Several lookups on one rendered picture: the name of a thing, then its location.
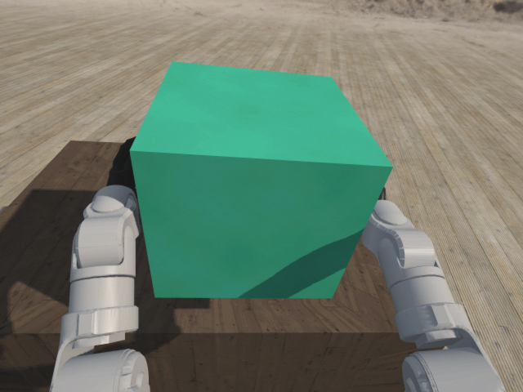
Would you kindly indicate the left robot hand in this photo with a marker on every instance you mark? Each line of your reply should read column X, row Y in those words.
column 121, row 173

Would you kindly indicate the pedestal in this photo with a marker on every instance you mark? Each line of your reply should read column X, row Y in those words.
column 349, row 343

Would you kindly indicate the right robot hand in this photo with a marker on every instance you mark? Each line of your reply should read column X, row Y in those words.
column 383, row 194

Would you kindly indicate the right robot upper arm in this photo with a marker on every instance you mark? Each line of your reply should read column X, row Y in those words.
column 450, row 370

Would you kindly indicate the robot right forearm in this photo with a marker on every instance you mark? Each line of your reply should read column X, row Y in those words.
column 426, row 313

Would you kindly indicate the carton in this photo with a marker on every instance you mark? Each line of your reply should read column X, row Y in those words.
column 252, row 183

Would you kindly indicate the left robot upper arm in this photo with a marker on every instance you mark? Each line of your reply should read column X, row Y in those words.
column 114, row 371

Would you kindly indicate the robot left forearm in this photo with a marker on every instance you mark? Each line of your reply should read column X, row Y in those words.
column 103, row 268

